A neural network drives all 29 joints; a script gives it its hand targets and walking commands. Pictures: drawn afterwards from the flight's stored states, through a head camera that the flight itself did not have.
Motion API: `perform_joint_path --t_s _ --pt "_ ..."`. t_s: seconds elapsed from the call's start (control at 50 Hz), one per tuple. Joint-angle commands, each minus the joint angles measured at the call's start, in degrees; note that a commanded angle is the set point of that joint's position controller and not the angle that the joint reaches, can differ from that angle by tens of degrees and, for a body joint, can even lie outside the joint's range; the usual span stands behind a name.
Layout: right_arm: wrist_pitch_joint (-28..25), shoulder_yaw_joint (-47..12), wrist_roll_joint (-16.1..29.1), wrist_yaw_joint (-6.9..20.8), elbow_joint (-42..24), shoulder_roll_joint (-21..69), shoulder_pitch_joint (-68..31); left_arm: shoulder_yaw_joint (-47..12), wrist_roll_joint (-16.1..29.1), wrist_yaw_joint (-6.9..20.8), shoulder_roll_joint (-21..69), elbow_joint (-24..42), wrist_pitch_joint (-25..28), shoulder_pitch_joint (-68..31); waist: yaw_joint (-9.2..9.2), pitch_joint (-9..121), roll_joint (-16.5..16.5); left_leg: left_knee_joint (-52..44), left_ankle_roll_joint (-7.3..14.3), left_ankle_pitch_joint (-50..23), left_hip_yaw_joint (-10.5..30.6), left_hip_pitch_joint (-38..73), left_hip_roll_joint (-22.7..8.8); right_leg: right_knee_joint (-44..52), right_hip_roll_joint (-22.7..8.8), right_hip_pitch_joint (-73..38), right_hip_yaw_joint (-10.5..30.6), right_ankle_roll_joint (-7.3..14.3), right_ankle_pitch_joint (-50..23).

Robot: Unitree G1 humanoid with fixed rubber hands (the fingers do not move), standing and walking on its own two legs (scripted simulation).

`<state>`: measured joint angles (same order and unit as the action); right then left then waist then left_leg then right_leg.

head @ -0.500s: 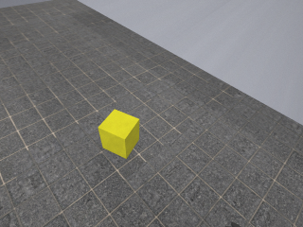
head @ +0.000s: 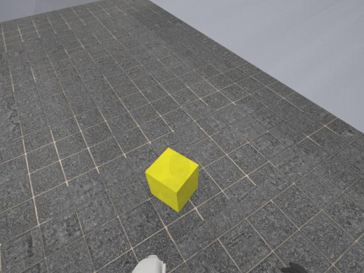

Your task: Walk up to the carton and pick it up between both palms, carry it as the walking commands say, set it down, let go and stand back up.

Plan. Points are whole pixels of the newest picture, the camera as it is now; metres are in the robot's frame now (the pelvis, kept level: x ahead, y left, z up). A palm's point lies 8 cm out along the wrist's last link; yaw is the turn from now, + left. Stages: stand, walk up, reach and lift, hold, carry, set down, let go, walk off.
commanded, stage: walk up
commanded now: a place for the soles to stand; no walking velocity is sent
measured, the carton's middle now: (173, 180) +0.71 +0.12 -0.65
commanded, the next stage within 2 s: none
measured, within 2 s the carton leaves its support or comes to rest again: neither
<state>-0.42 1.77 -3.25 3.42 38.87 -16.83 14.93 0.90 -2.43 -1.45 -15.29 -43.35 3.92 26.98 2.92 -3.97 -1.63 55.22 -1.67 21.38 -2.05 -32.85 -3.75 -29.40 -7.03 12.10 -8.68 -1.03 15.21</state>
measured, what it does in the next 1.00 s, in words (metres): walks ahead: left foot, then right foot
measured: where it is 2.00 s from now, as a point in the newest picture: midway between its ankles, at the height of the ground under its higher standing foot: (155, 254)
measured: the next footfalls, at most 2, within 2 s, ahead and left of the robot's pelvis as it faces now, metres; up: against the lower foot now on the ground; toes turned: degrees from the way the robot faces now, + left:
left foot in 0.16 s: +0.21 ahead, +0.17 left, +0.00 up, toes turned +4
right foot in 0.54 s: +0.32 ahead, -0.09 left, +0.00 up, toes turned -9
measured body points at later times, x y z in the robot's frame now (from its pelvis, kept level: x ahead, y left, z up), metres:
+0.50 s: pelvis +0.19 +0.05 -0.01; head +0.20 +0.04 +0.44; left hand +0.33 +0.29 -0.11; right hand +0.17 -0.21 -0.14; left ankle +0.17 +0.16 -0.74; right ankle +0.28 -0.08 -0.72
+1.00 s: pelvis +0.30 +0.13 -0.02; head +0.33 +0.14 +0.43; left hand +0.38 +0.39 -0.15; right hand +0.43 -0.11 -0.13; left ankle +0.38 +0.26 -0.74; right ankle +0.28 -0.01 -0.71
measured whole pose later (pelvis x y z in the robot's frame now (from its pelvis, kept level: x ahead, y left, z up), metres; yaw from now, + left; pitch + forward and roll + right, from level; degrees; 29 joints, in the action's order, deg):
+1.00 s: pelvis +0.30 +0.13 -0.02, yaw -6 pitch -2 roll -1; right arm 1.7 -1.6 -1.1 0.0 41.3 -11.0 8.9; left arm 1.1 -0.4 -1.7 -16.0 -40.6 -0.7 21.1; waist 1.9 -5.1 1.4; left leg 37.7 -1.0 14.1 -5.0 -21.3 -5.5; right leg -51.5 -2.1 21.4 0.6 -0.8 31.9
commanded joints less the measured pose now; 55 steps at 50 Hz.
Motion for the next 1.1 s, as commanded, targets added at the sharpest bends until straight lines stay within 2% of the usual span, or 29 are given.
perform_joint_path --t_s 0.0,0.04,0.08,0.1,0.12,0.14,0.18,0.24,0.3,0.38,0.44,0.46,0.48,0.5,0.52,0.56,0.58,0.64,0.7,0.74,0.78,0.8,0.82,0.84,0.88,0.94,1.0,1.04,1.08 --pt "-1.2 -0.7 0.2 1.0 -5.0 2.6 -1.5 2.3 -0.3 0.5 -9.3 3.0 0.7 0.6 -1.46 0.5 10.0 -13.0 0.5 -12.7 -2.4 7.7 0.5 12.5 -9.8 2.8 7.1 10.8 -6.6" --pt "-1.4 0.1 0.2 0.7 -4.6 1.1 0.0 2.3 -0.2 0.7 -10.2 2.9 0.2 1.2 -2.78 1.9 7.8 -18.5 0.9 -12.3 -2.9 14.4 1.5 8.5 -10.8 3.6 7.3 9.5 -6.5" --pt "-2.0 1.8 0.0 -0.3 -2.7 -2.5 5.9 1.3 -0.1 1.1 -8.6 2.5 -0.5 3.3 -6.29 5.7 0.6 -24.6 2.2 -9.5 -3.0 27.1 3.5 -4.8 -7.2 6.6 4.2 6.9 -7.1" --pt "-2.3 3.4 -0.5 -1.3 -1.7 -6.7 11.4 0.3 0.2 1.4 -5.8 3.0 -0.7 5.3 -9.38 10.3 -8.3 -28.0 5.0 -3.5 6.4 35.5 -3.8 -19.6 -2.7 12.4 1.4 4.3 -1.8" --pt "-2.1 4.6 0.0 -2.6 -2.9 -11.5 13.5 -0.7 0.1 1.7 -2.6 5.5 -1.2 6.2 -9.71 12.7 -17.5 -35.4 10.9 6.3 29.1 39.8 -17.8 -35.7 4.3 23.3 2.9 1.8 21.6" --pt "-1.4 4.4 1.6 -3.6 -3.9 -12.3 11.5 -0.2 -0.1 1.3 -3.9 6.9 -2.2 4.4 -7.98 7.7 -11.5 -41.0 14.0 12.9 35.0 34.0 -20.7 -40.3 4.2 27.1 9.1 1.9 20.2" --pt "-0.9 2.8 2.3 -4.6 -2.7 -8.1 6.1 0.7 0.3 1.6 -5.7 8.6 -2.2 0.1 -6.69 0.2 -3.1 -42.5 13.4 11.2 23.7 25.7 -17.3 -40.0 1.3 27.4 11.7 1.8 11.0" --pt "-2.3 0.9 2.4 -4.0 -0.8 -4.9 4.4 1.3 0.1 1.9 -5.2 6.0 -1.6 2.9 -3.42 -2.6 -6.4 -42.4 11.0 0.3 14.5 21.0 -13.0 -31.7 0.2 22.6 10.9 1.7 7.0" --pt "-3.3 -0.1 1.2 -3.7 1.0 -3.4 5.6 0.9 0.2 2.2 -2.2 6.3 -1.2 2.0 -3.00 -1.5 -5.5 -40.7 13.3 -11.7 8.4 19.9 -13.3 -26.2 1.9 19.6 8.5 1.3 4.1" --pt "-2.6 -0.8 0.6 -2.7 1.7 -4.4 4.4 1.1 0.6 2.2 -0.6 8.0 -0.8 -2.3 -3.10 -2.0 -5.8 -38.5 11.7 -2.6 2.2 13.7 -9.9 -12.6 4.6 10.7 4.9 1.5 -5.0" --pt "-1.2 -1.7 0.5 -1.8 1.9 -3.9 4.5 2.9 0.1 0.8 -3.6 6.6 -0.4 3.3 0.22 1.7 -0.3 -26.4 7.8 4.9 -0.6 5.8 -7.2 -3.2 6.2 -6.0 5.3 3.0 -7.7" --pt "-0.9 -2.3 0.1 -1.4 1.1 -2.7 4.5 4.2 -0.3 -0.1 -6.7 6.1 -0.3 6.6 2.22 3.7 5.2 -18.3 5.0 7.9 -2.1 0.6 -5.0 -1.1 1.5 -12.2 11.8 5.2 -1.9" --pt "-0.3 -2.5 -0.2 -1.0 -0.4 -1.9 5.0 5.4 -0.9 -1.0 -10.3 6.1 -0.4 10.6 3.85 7.4 13.1 -2.1 2.3 15.6 -3.3 -3.2 -1.4 5.6 -9.5 -15.7 27.9 9.8 10.1" --pt "0.7 -2.2 -0.3 -0.8 -1.7 -3.2 5.1 5.8 -1.0 -1.8 -12.1 7.1 -0.6 10.3 2.92 4.9 11.9 8.2 0.3 14.1 0.4 -6.3 -0.6 13.4 -17.0 -11.4 42.2 13.5 21.7" --pt "1.5 -2.0 -1.2 -0.8 -2.4 -4.4 3.7 5.3 -0.2 -2.6 -12.2 7.8 -0.8 8.3 1.53 -0.8 7.8 12.3 -0.4 10.0 1.7 -10.9 -2.2 16.1 -18.5 -8.2 44.9 14.1 26.2" --pt "1.9 -1.1 -1.5 -1.2 -3.8 -5.1 -1.1 4.6 0.4 -3.1 -10.6 7.3 -0.6 5.2 1.80 -3.7 4.8 13.5 -1.1 11.0 3.9 -15.0 -4.5 13.2 -17.8 -8.3 41.2 16.1 11.7" --pt "1.9 -0.8 -1.6 -1.4 -2.5 -4.7 0.9 4.1 0.2 -3.0 -10.1 6.9 -0.4 3.8 0.48 -1.7 6.4 12.7 -1.1 12.4 3.9 -11.5 -4.4 12.1 -16.9 -6.1 36.4 16.2 5.8" --pt "2.5 -0.9 -0.1 -0.4 -1.0 -2.3 5.4 3.6 -0.5 -2.8 -9.8 6.6 -0.2 -1.6 -2.98 0.9 9.5 4.1 -1.5 5.1 2.9 1.1 -4.5 11.8 -12.0 3.1 22.1 13.2 1.1" --pt "2.5 -1.5 0.9 -0.1 -0.5 0.8 4.1 2.7 -0.9 -2.1 -8.4 6.5 -0.6 -4.7 -3.38 0.6 11.0 -4.4 -0.5 -3.3 -0.1 10.5 -2.2 8.3 -7.9 9.5 12.5 11.4 -14.6" --pt "2.1 -1.3 1.5 -0.6 0.2 1.2 4.1 2.3 -0.2 -1.0 -8.0 6.7 -1.2 -5.9 -3.96 1.2 11.2 -11.6 0.4 -9.7 -2.8 17.6 0.4 3.7 -6.1 13.0 9.2 9.9 -18.2" --pt "1.1 0.1 1.4 -1.3 1.0 -1.6 6.3 1.6 0.9 -0.1 -7.2 6.4 -1.9 -4.7 -5.85 3.9 6.3 -22.9 1.6 -18.0 -3.2 26.8 1.9 -5.1 -3.1 14.8 7.4 5.6 -13.2" --pt "0.7 1.4 1.2 -1.9 0.7 -6.1 6.5 0.8 1.3 0.3 -4.9 6.5 -2.2 -2.5 -6.32 6.7 -2.3 -26.9 3.5 -21.8 3.0 28.8 -4.5 -12.2 0.7 14.5 4.7 2.3 -5.9" --pt "0.5 1.7 1.6 -2.6 -1.0 -9.8 4.0 0.1 1.6 0.4 -2.3 7.4 -3.1 0.1 -4.83 9.0 -13.3 -33.2 8.9 -22.1 18.3 24.7 -16.9 -20.8 5.2 13.9 4.2 -0.4 11.4" --pt "1.0 1.1 2.3 -3.3 -1.8 -9.0 0.1 0.3 1.8 -0.1 -3.0 7.3 -4.4 0.1 -3.50 7.2 -13.1 -35.7 13.9 -16.2 20.8 19.3 -18.5 -24.6 5.3 12.8 7.9 0.0 22.9" --pt "1.6 0.5 1.9 -4.4 -1.0 -7.2 -2.7 0.7 2.6 -0.4 -3.3 7.5 -4.5 -0.9 -3.57 4.8 -7.7 -34.0 14.7 -15.7 12.5 19.4 -15.4 -27.8 5.6 13.4 10.7 0.6 19.4" --pt "1.6 -0.1 2.7 -4.3 0.0 -6.5 -5.6 1.6 2.3 -0.5 -4.5 4.9 -3.7 1.1 -1.34 6.1 -10.5 -29.6 12.4 -23.0 8.9 20.6 -13.0 -20.9 4.7 11.7 9.5 0.7 16.3" --pt "1.7 -0.8 2.7 -4.2 0.2 -5.7 -7.1 1.2 1.8 0.0 -3.7 3.9 -3.3 0.8 0.08 6.3 -5.3 -27.0 9.0 -20.4 6.1 17.0 -13.0 -4.0 4.4 2.8 8.7 1.8 -2.3" --pt "1.5 -1.5 3.0 -4.0 0.2 -4.0 -5.1 1.8 1.3 0.1 -6.9 4.3 -3.1 -2.6 -1.73 6.1 1.9 -23.8 6.0 -14.8 3.5 14.2 -10.2 0.4 0.2 0.0 15.8 4.2 -10.6" --pt "1.4 -2.1 3.5 -3.9 0.4 -1.5 -3.1 1.7 1.6 0.3 -8.4 5.8 -3.4 -7.8 -4.46 4.8 6.6 -22.5 3.9 -4.2 -1.9 16.5 -4.3 5.2 -3.7 4.7 19.2 6.0 -9.0"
